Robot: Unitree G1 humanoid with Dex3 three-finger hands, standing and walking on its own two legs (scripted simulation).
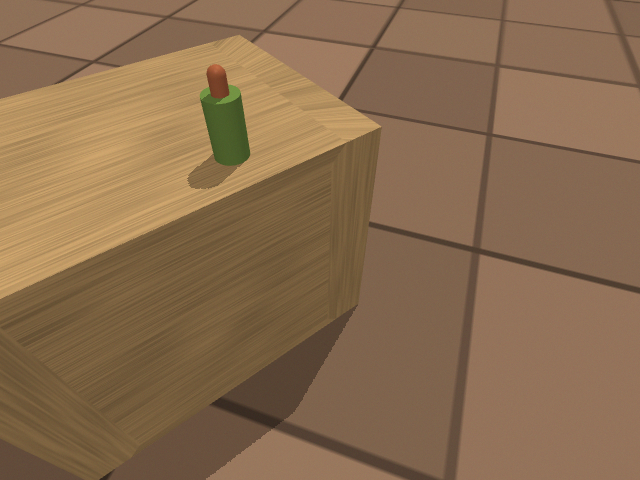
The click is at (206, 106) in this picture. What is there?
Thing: necked bottle
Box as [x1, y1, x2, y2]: [200, 64, 249, 165]
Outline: 213,64 207,69 207,78 209,86 200,93 200,99 214,157 219,163 233,165 244,161 249,155 240,92 238,88 227,83 223,68 219,65
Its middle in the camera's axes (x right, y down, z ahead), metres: -0.19 -0.25 +0.77
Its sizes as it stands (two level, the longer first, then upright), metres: 0.076 0.076 0.192
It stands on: a support 0.75 m high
